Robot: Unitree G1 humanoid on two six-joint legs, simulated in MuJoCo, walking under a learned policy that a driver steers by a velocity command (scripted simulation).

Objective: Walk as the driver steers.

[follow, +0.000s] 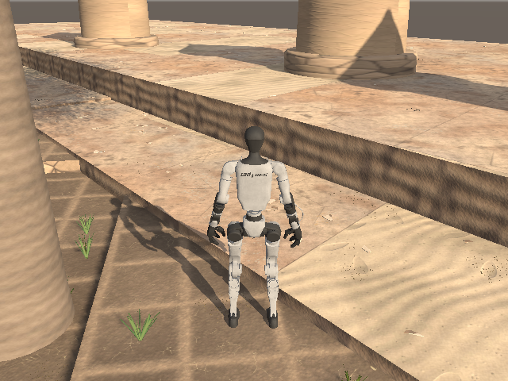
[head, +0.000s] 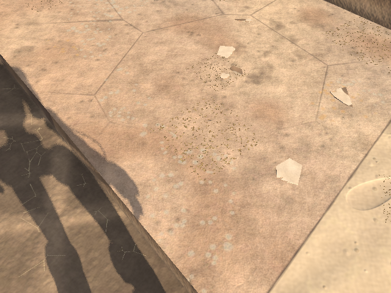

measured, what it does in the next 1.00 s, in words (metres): climbs: right foot 0.10 m higher, then left foot 0.10 m lower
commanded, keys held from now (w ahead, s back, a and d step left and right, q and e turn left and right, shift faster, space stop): w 0.42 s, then no key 0.58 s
